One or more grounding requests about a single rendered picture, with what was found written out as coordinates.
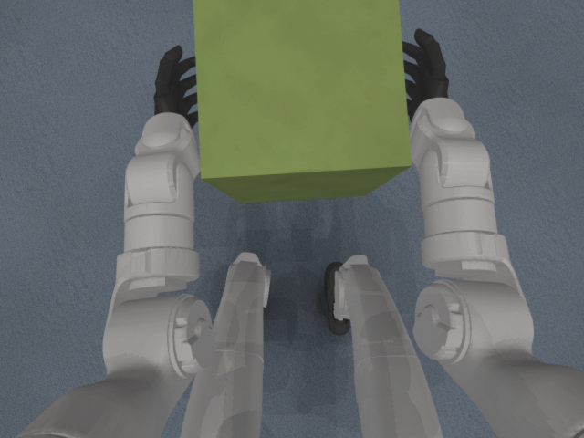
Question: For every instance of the robot left hand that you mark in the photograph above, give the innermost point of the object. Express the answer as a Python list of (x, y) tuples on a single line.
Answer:
[(170, 90)]

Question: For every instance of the robot left thigh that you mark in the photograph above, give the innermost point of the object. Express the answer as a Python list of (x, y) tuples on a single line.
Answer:
[(226, 400)]

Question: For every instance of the carton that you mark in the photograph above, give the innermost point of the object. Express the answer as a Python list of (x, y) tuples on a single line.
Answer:
[(300, 99)]

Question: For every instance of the robot thigh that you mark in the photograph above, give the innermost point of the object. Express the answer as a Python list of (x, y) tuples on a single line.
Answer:
[(226, 400), (392, 392)]

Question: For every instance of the robot right upper arm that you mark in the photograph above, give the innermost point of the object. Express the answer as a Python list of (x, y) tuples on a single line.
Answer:
[(481, 333)]

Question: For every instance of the robot left upper arm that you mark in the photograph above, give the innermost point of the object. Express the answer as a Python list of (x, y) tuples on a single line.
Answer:
[(153, 348)]

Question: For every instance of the robot right hand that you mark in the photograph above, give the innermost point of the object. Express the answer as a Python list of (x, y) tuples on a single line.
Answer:
[(429, 74)]

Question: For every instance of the robot right thigh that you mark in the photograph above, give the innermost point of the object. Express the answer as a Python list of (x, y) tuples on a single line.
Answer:
[(392, 392)]

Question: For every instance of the left robot forearm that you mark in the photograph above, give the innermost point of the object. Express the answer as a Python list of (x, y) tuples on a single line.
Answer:
[(159, 253)]

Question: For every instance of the right robot forearm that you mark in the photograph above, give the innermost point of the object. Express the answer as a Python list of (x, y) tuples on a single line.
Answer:
[(461, 238)]

